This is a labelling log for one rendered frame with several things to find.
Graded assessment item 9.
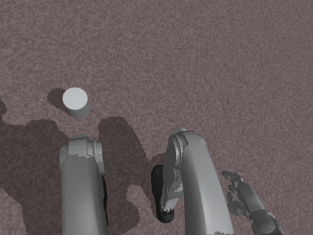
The right robot hand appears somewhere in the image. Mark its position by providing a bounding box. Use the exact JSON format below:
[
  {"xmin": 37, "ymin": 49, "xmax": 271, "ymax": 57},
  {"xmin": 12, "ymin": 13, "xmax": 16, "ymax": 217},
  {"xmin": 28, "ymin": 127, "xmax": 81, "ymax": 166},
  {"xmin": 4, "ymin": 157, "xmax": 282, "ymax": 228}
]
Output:
[{"xmin": 222, "ymin": 170, "xmax": 265, "ymax": 218}]

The can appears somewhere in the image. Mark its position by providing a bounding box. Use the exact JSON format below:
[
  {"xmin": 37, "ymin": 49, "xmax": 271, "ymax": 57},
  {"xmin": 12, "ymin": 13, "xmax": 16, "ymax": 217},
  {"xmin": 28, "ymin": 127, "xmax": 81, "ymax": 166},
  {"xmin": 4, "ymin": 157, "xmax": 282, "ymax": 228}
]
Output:
[{"xmin": 63, "ymin": 87, "xmax": 90, "ymax": 119}]

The right robot arm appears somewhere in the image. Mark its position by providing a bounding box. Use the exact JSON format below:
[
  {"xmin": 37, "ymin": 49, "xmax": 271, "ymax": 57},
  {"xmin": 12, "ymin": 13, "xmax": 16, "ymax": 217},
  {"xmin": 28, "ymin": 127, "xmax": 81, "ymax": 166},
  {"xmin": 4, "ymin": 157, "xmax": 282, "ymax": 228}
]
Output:
[{"xmin": 249, "ymin": 209, "xmax": 284, "ymax": 235}]

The right robot foot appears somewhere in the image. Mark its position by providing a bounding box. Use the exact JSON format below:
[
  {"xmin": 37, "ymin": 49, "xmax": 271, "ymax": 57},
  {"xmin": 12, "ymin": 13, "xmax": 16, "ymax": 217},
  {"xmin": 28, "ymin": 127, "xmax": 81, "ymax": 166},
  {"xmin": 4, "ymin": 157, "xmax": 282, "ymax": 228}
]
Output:
[{"xmin": 151, "ymin": 165, "xmax": 174, "ymax": 223}]

